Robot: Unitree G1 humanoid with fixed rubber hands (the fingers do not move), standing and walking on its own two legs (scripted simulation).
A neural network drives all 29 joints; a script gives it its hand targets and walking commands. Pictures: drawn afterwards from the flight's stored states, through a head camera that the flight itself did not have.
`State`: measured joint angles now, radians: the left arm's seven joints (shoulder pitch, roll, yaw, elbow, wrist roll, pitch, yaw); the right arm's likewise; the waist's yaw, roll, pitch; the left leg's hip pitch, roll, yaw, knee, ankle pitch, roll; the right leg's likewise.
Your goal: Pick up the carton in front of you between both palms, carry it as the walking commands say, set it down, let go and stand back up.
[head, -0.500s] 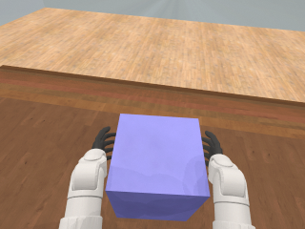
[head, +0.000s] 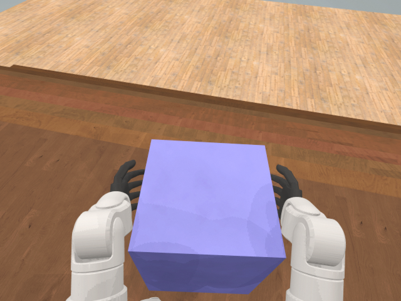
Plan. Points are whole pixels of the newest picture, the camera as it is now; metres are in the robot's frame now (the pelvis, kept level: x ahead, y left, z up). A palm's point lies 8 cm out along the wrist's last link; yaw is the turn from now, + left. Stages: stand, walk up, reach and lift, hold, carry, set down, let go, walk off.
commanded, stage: carry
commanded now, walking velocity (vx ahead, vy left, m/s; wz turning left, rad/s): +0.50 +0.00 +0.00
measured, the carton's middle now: (203, 222) +0.26 +0.01 +0.02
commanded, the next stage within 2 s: none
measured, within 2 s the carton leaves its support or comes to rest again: neither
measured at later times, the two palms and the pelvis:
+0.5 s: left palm (146, 95) +0.59 +0.18 +0.08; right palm (258, 102) +0.58 -0.12 +0.09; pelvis +0.32 +0.04 +0.00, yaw -2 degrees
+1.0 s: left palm (175, 29) +0.95 +0.15 +0.11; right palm (257, 35) +0.96 -0.15 +0.10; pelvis +0.65 +0.00 +0.00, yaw +0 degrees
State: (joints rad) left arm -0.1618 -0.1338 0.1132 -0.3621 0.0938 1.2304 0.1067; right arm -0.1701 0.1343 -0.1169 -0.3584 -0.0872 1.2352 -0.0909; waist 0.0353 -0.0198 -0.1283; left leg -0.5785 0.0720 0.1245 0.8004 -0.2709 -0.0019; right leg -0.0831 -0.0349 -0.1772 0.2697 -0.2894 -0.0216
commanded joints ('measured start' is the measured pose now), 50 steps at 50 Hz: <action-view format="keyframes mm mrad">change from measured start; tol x32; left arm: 1 -476 -833 -709 -39 -433 20 -276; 33 -384 -803 -704 -81 -379 0 -268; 50 -827 -702 -671 140 -442 -55 -247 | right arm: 1 -407 838 680 7 331 4 217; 50 -817 732 688 137 370 -53 180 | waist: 1 -9 -130 -80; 9 -58 317 -320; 31 -33 172 -94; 34 -1 -270 -305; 50 20 -103 -112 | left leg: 1 -21 -34 77 -205 109 1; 7 623 -63 126 -324 85 32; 9 888 386 -685 -622 -197 221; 31 667 140 98 -371 753 72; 36 -92 -30 -124 586 -183 29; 50 -131 -2 17 -36 192 41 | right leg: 1 133 -194 105 -82 408 -90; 6 16 -155 -40 224 617 -16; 9 -533 57 53 933 -164 56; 11 -593 -59 168 1058 -120 -6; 27 -547 -30 -33 300 253 4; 32 -43 70 -124 192 182 -25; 35 357 -394 713 -45 58 -221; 50 106 -189 100 9 375 -160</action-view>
